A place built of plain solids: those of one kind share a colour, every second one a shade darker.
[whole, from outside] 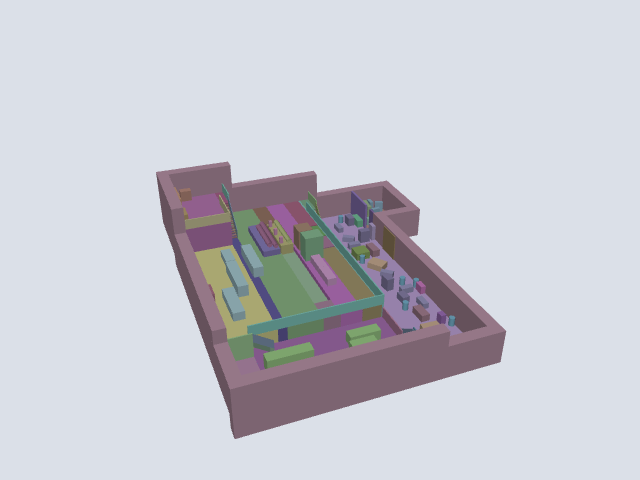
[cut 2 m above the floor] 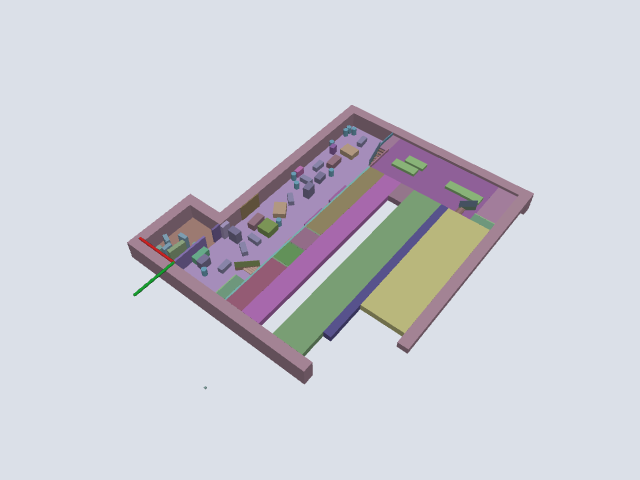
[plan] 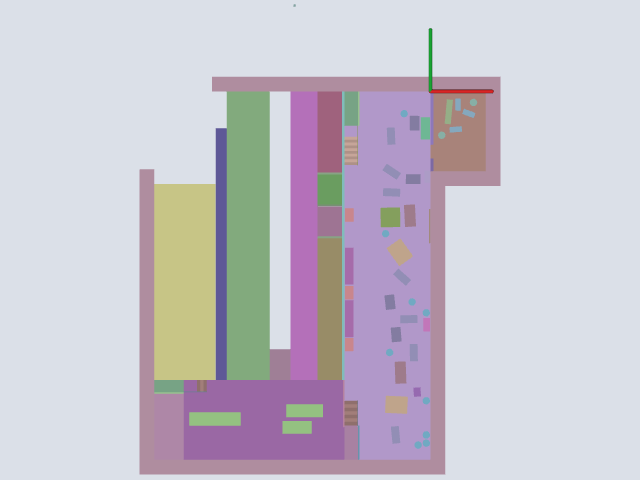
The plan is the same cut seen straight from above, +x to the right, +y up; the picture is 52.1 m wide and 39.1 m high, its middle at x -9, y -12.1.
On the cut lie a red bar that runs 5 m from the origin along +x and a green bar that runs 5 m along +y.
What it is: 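15 risers of 0.205 m in one run, from the low floor up to the saw floor, 3.08 m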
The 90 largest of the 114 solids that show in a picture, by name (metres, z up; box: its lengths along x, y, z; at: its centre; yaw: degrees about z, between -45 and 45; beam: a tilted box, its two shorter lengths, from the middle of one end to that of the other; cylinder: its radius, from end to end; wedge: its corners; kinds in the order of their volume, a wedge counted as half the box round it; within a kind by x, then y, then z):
{
 "wall_brick_1": {"box": [1.2, 7.9, 3.6], "at": [-23.1, -27.25, 3.05]},
 "wall_brick_2": {"box": [1.2, 19.36, 5.03], "at": [-23.1, -16.02, 3.76]},
 "wall_brick_3": {"box": [1.2, 9.94, 6.48], "at": [-23.1, -3.77, 5.92]},
 "wall_brick_4": {"box": [8.3, 1.2, 6.48], "at": [-19.55, 0.6, 5.92]},
 "wall_brick_5": {"box": [19.0, 1.2, 5.25], "at": [-14.2, -30.6, 2.22]},
 "wall_brick_6": {"box": [13.1, 1.2, 6.67], "at": [-11.25, 0.6, 2.94]},
 "wall_brick_7": {"box": [8.3, 1.2, 3.6], "at": [-2.95, -30.6, 1.4]},
 "wall_brick_8": {"box": [12.8, 1.2, 3.6], "at": [-0.7, 0.6, 1.4]},
 "wall_brick_9": {"box": [1.2, 24.7, 3.6], "at": [0.6, -18.85, 1.4]},
 "wall_brick_10": {"box": [5.7, 1.2, 3.6], "at": [2.85, -7.1, 1.4]},
 "wall_brick_11": {"box": [1.2, 8.9, 3.6], "at": [5.1, -3.25, 1.4]},
 "floor_chainfloor0a_floorboards_1": {"box": [13.1, 6.5, 2.05], "at": [-13.55, -26.75, 0.62]},
 "floor_saw4a_floorboards_1": {"box": [3.5, 23.5, 1.83], "at": [-14.85, -11.75, 2.16]},
 "floor_saw6a_floorboards_1": {"box": [5.0, 15.96, 1.83], "at": [-20.0, -15.52, 2.16]},
 "floor_filing_floorboards_1": {"box": [5.0, 7.54, 3.28], "at": [-20.0, -3.77, 4.32]},
 "floor_saw2a_floorboards_1": {"box": [2.2, 23.5, 1.83], "at": [-10.3, -11.75, 2.16]},
 "floor_hallground_concrete_1": {"box": [7.0, 30.0, 0.4], "at": [-3.5, -15.0, -0.2]},
 "floor_saw1d_floorboards_1": {"box": [2.0, 11.54, 3.48], "at": [-8.2, -17.73, 1.34]},
 "floor_saw1a_floorboards_1": {"box": [2.0, 6.6, 3.48], "at": [-8.2, -3.3, 1.34]},
 "floor_saw5a_floorboards_1": {"box": [0.9, 20.5, 1.83], "at": [-17.05, -13.25, 2.16]},
 "boardstack_saw_1": {"box": [1.15, 4.2, 0.9], "at": [-20.33, -18.86, 3.52]},
 "boardstack_saw_2": {"box": [1.05, 4.8, 1.22], "at": [-18.97, -15.05, 3.69]},
 "boardstack_saw_3": {"box": [1.0, 2.4, 0.74], "at": [-18.76, -10.62, 3.44]},
 "boardstack_saw_4": {"box": [1.05, 4.8, 1.12], "at": [-16.63, -12.29, 3.63]},
 "floor_saw1b_floorboards_1": {"box": [2.0, 2.44, 3.48], "at": [-8.2, -7.98, 1.34]},
 "floor_saw1c_floorboards_1": {"box": [2.0, 2.44, 3.48], "at": [-8.2, -10.58, 1.34]},
 "floor_saw0a_floorboards_1": {"box": [0.2, 23.5, 3.48], "at": [-7.1, -11.75, 1.34]},
 "floor_sawland_floorboards_1": {"box": [2.4, 1.0, 1.83], "at": [-21.3, -24.0, 2.16]},
 "floor_sawland_floorboards_2": {"box": [1.1, 2.8, 3.48], "at": [-6.45, -1.4, 1.34]},
 "boardstack_chain_1": {"box": [4.2, 1.1, 1.42], "at": [-17.56, -26.68, 2.36]},
 "boardstack_chain_2": {"box": [2.4, 1.05, 1.04], "at": [-10.86, -27.36, 2.17]},
 "boardstack_chain_3": {"box": [3.0, 1.05, 1.08], "at": [-10.25, -26.01, 2.19]},
 "floor_annex_concrete_1": {"box": [4.5, 6.5, 0.4], "at": [2.25, -3.25, -0.2]},
 "floor_trackway_concrete_1": {"box": [1.7, 16.0, 0.4], "at": [-12.25, -13.0, 2.38]},
 "floor_filingland_floorboards_1": {"box": [0.9, 3.0, 3.28], "at": [-17.05, -1.5, 4.32]},
 "headsaw_1": {"box": [2.0, 1.6, 2.7], "at": [-10.25, -12.9, 4.42]},
 "carriage_1": {"box": [1.4, 5.2, 1.12], "at": [-12.25, -8.1, 3.13]},
 "floor_saw3b_floorboards_1": {"box": [1.7, 2.5, 1.83], "at": [-12.25, -22.25, 2.16]},
 "logdeck_1": {"box": [1.88, 6.0, 0.68], "at": [-14.16, -8.3, 3.42]},
 "floor_saw3a_floorboards_1": {"box": [1.7, 5.0, 0.9], "at": [-12.25, -2.5, 2.62]},
 "floor_chainland_floorboards_1": {"box": [1.1, 2.8, 2.05], "at": [-6.45, -28.6, 0.62]},
 "cabin_1": {"box": [1.6, 1.7, 2.3], "at": [-10.35, -10.5, 4.22]},
 "floor_chainfloor1a_floorboards_1": {"box": [2.4, 5.5, 0.4], "at": [-21.3, -27.25, 1.45]},
 "wall_metal_1": {"box": [0.25, 1.05, 3.6], "at": [0.12, -5.97, 1.4]},
 "wall_metal_2": {"box": [0.25, 4.35, 3.6], "at": [0.12, -2.17, 1.4]},
 "trunking_low_1": {"box": [0.7, 3.0, 1.21], "at": [-6.61, -18.51, 0.61]},
 "trunking_low_2": {"box": [0.7, 3.0, 1.0], "at": [-6.61, -14.23, 0.5]},
 "pallets_low_1": {"box": [0.8, 1.2, 1.41], "at": [-3.29, -17.16, 0.71], "yaw": 6.3},
 "pallets_low_2": {"box": [0.8, 1.2, 0.74], "at": [-2.79, -19.81, 0.37], "yaw": 4.7},
 "pallets_low_3": {"box": [1.2, 0.8, 1.49], "at": [-1.41, -7.14, 0.74], "yaw": -0.5},
 "pallets_low_4": {"box": [0.8, 1.2, 1.06], "at": [-1.29, -2.59, 0.53], "yaw": -0.2},
 "rail_saw_1": {"box": [13.11, 0.12, 1.1], "at": [-13.68, -23.44, 3.62]},
 "rail_saw_2": {"box": [0.12, 20.86, 1.1], "at": [-7.06, -13.07, 3.62]},
 "barrow_low_1": {"box": [0.65, 1.4, 0.63], "at": [-3.21, -3.64, 0.32], "yaw": 2.4},
 "barrow_low_2": {"box": [1.4, 0.65, 0.63], "at": [-3.17, -8.22, 0.32], "yaw": -2.1},
 "barrow_low_3": {"box": [1.4, 0.65, 0.63], "at": [-3.16, -6.54, 0.32], "yaw": -33.7},
 "barrow_low_4": {"box": [0.65, 1.4, 0.62], "at": [-2.84, -27.97, 0.31], "yaw": 5.3},
 "barrow_low_5": {"box": [1.4, 0.65, 0.62], "at": [-2.31, -15.13, 0.31], "yaw": -42.3},
 "barrow_low_6": {"box": [1.4, 0.65, 0.66], "at": [-1.76, -18.55, 0.33], "yaw": 0.8},
 "barrow_low_7": {"box": [0.65, 1.4, 0.63], "at": [-1.36, -21.28, 0.32], "yaw": 1.1},
 "rolls_1": {"box": [0.95, 2.4, 0.8], "at": [-10.35, -17.6, 3.48]},
 "rolls_2": {"box": [0.95, 2.4, 0.8], "at": [-10.35, -15.2, 3.48]},
 "chipheap_low_1": {"box": [1.8, 1.4, 0.7], "at": [-2.77, -25.52, 0.35], "yaw": -2.6},
 "chipheap_low_2": {"box": [1.4, 1.8, 0.68], "at": [-2.49, -13.1, 0.34], "yaw": 35.8},
 "cart_low_1": {"box": [0.9, 1.8, 0.74], "at": [-2.44, -22.9, 0.37], "yaw": 1.9},
 "cart_low_2": {"box": [0.9, 1.8, 0.85], "at": [-1.67, -10.12, 0.42], "yaw": 2.9},
 "cabinet_annex_1": {"box": [1.0, 0.45, 1.81], "at": [2.06, -3.09, 0.9], "yaw": 4.5},
 "cabinet_annex_2": {"box": [0.45, 1.0, 1.9], "at": [2.25, -1.06, 0.95], "yaw": -0.8},
 "cabinet_annex_3": {"box": [1.0, 0.45, 1.92], "at": [3.12, -1.79, 0.96], "yaw": -20.5},
 "dustheap_low_1": {"box": [1.6, 1.6, 0.87], "at": [-3.26, -10.26, 0.44], "yaw": 1.0},
 "rail_sawland_1": {"box": [2.4, 0.12, 2.53], "at": [-21.3, -24.56, 2.91]},
 "rail_sawland_2": {"box": [0.12, 2.8, 4.17], "at": [-5.84, -1.4, 2.09]},
 "floor_slot_metal_1": {"box": [2.0, 0.16, 3.23], "at": [-8.2, -11.88, 1.21]},
 "floor_slot_metal_2": {"box": [2.0, 0.16, 3.23], "at": [-8.2, -9.28, 1.21]},
 "shelf_annex_1": {"box": [0.5, 2.0, 1.91], "at": [1.49, -1.66, 0.95], "yaw": -5.2},
 "motor_low_1": {"box": [0.7, 1.1, 0.73], "at": [-6.61, -20.62, 0.37]},
 "motor_low_2": {"box": [0.7, 1.1, 0.77], "at": [-6.61, -16.4, 0.38]},
 "motor_low_3": {"box": [0.7, 1.1, 0.84], "at": [-6.61, -10.06, 0.42]},
 "rail_filingland_1": {"box": [0.12, 3.0, 3.98], "at": [-16.54, -1.5, 5.07]},
 "rail_filing_1": {"box": [4.88, 0.12, 1.1], "at": [-20.06, -7.48, 6.5]},
 "rail_filing_2": {"box": [0.12, 4.69, 1.1], "at": [-17.56, -5.2, 6.5]},
 "bench_low_1": {"box": [0.75, 1.8, 0.92], "at": [-0.41, -3.01, 0.46]},
 "bench_filing_1": {"box": [0.75, 1.8, 0.9], "at": [-22.09, -5.07, 6.41]},
 "grinder_filing_1": {"box": [1.2, 0.8, 1.2], "at": [-20.95, -0.44, 6.55]},
 "rail_chainland_1": {"box": [0.12, 2.8, 2.75], "at": [-5.84, -28.6, 1.37]},
 "slidingdoor_low_1": {"box": [0.1, 2.8, 3.0], "at": [-0.06, -10.97, 1.5]},
 "cabinet_low_1": {"box": [0.45, 1.0, 1.87], "at": [-0.27, -6.93, 0.93]},
 "toolchest_low_1": {"box": [0.55, 1.1, 0.89], "at": [-0.32, -19.01, 0.44]},
 "rail_chainfloor_1": {"box": [0.12, 3.85, 1.1], "at": [-7.06, -25.43, 2.2]},
 "bin_low_1": {"box": [0.58, 0.74, 1.07], "at": [-1.08, -24.49, 0.54], "yaw": 4.3}
}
